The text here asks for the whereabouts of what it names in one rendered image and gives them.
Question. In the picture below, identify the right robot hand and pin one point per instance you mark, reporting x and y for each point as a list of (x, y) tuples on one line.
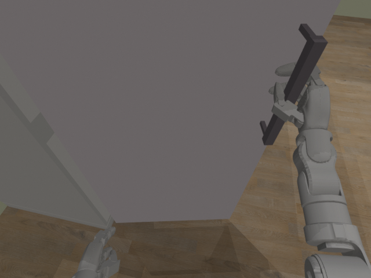
[(313, 101)]

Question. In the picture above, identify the left robot hand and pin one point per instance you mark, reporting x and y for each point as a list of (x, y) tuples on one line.
[(94, 256)]

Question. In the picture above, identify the handle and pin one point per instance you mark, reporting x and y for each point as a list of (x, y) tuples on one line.
[(307, 61)]

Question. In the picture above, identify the robot right forearm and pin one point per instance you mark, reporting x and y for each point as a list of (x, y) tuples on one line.
[(328, 223)]

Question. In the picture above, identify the right robot upper arm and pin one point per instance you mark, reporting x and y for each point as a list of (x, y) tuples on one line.
[(335, 266)]

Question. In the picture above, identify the fridge door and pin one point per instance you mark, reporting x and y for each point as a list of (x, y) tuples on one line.
[(158, 102)]

